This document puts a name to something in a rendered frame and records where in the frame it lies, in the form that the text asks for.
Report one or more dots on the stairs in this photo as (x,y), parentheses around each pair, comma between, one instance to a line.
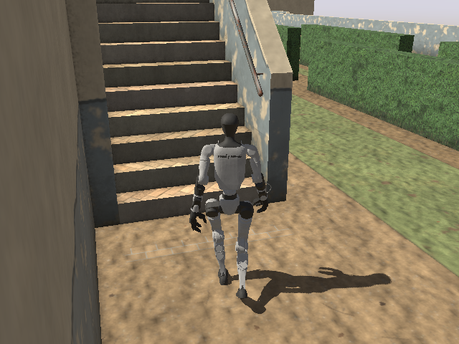
(167,86)

